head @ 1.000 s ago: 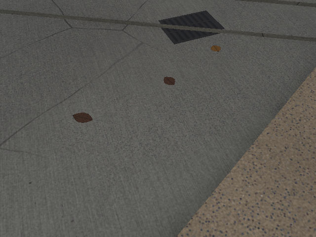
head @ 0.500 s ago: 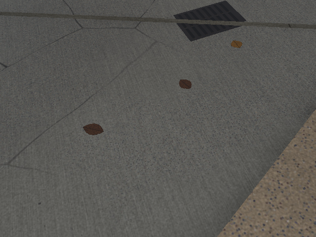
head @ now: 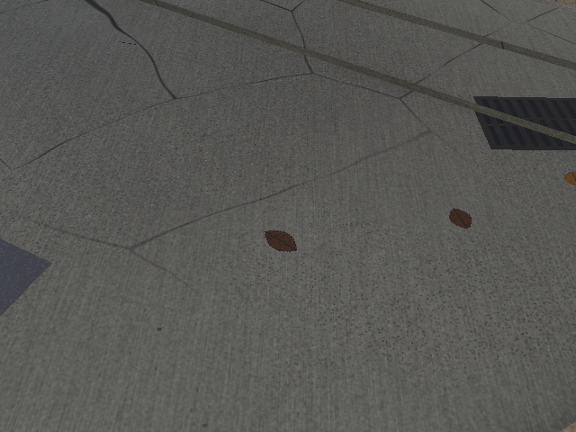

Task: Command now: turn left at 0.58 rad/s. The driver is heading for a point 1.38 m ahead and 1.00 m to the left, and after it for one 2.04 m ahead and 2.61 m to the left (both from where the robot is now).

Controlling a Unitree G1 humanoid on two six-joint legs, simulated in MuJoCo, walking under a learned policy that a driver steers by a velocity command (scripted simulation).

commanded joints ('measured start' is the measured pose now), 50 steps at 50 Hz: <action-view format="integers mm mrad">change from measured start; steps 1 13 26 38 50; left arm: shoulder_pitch -79 -62 79 -18 -17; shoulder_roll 94 68 226 157 21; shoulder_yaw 23 -24 21 47 10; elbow -108 -111 -159 -193 -261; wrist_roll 24 16 12 1 21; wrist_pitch -55 10 -72 -66 -70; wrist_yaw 20 -16 -43 -26 -23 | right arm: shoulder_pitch -134 71 36 -32 120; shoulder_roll -154 -170 -138 -83 -353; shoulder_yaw -36 -52 -36 14 -85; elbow -104 -112 -123 -90 -135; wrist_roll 8 20 -15 -18 14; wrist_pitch -29 -36 13 53 -21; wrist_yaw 1 9 -26 0 -8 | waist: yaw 39 -29 36 57 6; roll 80 114 -55 -81 197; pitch -12 -89 -157 -41 -263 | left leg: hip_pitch -22 145 -518 -371 452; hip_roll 244 243 -89 149 428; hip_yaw -319 -523 -211 18 -470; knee -256 -139 451 364 -166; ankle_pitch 205 352 -382 -5 1034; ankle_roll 153 232 -151 -192 399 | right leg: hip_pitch -127 -77 773 583 65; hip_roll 4 -43 -475 -316 8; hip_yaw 71 42 441 -43 -144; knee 182 -148 -708 -787 -143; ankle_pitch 49 -6 946 683 -388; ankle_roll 34 105 -515 -328 22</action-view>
